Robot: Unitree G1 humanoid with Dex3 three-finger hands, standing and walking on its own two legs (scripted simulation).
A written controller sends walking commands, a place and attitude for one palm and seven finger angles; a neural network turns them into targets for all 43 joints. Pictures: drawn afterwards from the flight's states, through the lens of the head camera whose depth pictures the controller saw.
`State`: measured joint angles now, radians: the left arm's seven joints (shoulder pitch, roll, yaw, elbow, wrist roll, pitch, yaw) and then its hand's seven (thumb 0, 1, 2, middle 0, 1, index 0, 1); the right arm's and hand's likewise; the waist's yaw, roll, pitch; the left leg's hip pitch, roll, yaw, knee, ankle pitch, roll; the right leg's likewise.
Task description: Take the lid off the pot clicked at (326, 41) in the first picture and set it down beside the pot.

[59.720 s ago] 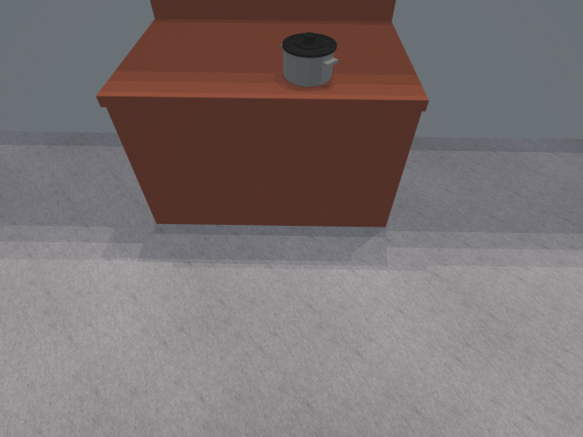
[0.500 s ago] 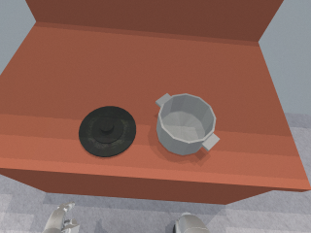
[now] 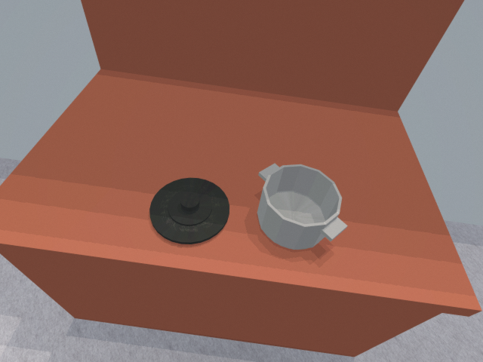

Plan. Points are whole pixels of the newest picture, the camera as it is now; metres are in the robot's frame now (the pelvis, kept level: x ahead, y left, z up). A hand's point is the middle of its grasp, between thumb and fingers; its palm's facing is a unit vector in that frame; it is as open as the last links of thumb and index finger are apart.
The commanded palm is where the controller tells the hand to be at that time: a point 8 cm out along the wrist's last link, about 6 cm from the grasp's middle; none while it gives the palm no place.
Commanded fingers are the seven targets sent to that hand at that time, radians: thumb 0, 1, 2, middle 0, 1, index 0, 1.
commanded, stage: stop stepping back and stand still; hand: left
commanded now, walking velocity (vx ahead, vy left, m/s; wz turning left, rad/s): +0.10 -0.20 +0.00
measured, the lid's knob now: (190, 202) +0.45 +0.14 -0.07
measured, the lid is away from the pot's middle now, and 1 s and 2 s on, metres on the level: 0.24 0.24 0.24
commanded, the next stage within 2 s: let the arm hang, fingers relaxed in 0.82 s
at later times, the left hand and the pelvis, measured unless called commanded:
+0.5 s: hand out of the picture -0.04 +0.12 -0.17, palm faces +0.00 -0.99 -0.15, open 7.3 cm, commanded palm none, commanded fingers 0.00 0.90 0.90 -0.20 -0.30 -0.20 -0.30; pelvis -0.02 -0.02 +0.00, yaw -1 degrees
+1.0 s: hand out of the picture -0.02 +0.11 -0.17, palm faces +0.04 -0.98 -0.18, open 7.3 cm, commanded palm none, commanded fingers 0.00 0.90 0.90 -0.20 -0.30 -0.20 -0.30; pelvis -0.01 -0.04 +0.00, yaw +0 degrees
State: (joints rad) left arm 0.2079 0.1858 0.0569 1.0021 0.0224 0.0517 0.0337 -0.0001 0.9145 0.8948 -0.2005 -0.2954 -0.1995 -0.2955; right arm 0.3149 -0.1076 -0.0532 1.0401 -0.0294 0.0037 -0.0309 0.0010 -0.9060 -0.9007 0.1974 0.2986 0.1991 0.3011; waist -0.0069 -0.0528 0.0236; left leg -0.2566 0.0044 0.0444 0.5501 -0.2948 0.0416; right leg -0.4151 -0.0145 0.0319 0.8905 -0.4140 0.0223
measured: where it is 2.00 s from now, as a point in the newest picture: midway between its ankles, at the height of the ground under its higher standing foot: outside the picture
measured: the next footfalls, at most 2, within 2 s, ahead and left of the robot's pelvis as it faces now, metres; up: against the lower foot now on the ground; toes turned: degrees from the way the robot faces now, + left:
right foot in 0.18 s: -0.03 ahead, -0.12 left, +0.00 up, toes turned -2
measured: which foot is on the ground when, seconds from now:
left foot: down 0.00-1.00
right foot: up 0.00-0.16, down 0.18-1.00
